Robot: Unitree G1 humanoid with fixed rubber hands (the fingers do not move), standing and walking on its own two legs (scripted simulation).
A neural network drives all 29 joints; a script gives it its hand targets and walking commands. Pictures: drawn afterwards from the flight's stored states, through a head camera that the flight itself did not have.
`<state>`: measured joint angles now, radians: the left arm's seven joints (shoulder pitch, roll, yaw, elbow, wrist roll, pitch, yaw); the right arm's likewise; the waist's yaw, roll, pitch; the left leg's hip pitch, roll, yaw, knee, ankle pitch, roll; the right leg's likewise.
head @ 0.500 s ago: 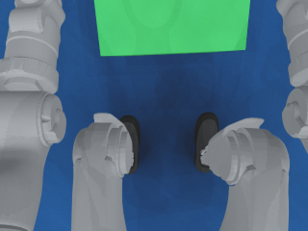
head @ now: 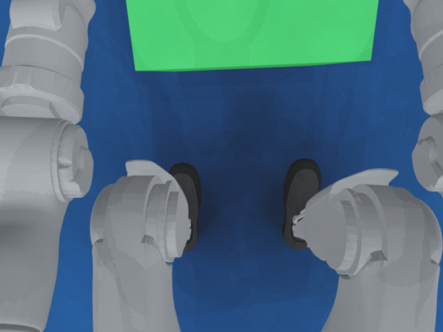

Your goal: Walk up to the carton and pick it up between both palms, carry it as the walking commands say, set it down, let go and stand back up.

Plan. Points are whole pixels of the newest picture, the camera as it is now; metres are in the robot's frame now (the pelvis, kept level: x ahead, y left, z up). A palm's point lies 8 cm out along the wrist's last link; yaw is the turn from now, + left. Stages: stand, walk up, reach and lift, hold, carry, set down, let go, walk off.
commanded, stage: reach and lift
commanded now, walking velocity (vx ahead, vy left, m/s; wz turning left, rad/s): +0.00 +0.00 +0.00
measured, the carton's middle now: out of the picture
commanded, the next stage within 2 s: none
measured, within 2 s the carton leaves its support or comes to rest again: leaves its support in 1.32 s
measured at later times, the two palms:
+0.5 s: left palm out of the picture +0.56 +0.18 -0.17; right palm out of the picture +0.58 -0.16 -0.17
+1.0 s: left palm out of the picture +0.56 +0.19 -0.18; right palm out of the picture +0.58 -0.17 -0.18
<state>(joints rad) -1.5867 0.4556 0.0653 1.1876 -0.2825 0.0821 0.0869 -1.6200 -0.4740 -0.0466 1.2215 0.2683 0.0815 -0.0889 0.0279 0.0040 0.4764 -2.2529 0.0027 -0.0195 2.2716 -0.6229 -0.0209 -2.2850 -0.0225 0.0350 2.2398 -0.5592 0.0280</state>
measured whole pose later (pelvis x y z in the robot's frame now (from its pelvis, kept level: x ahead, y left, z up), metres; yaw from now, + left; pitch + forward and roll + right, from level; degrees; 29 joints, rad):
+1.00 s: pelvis +0.00 +0.00 +0.00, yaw +0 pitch +33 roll +0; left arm -1.58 0.38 0.22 1.05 -0.13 0.18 0.00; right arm -1.61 -0.40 -0.19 1.08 0.14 0.18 -0.02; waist 0.02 -0.01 0.52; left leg -2.24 0.00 -0.02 2.29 -0.63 -0.02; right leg -2.28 -0.02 0.03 2.26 -0.56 0.02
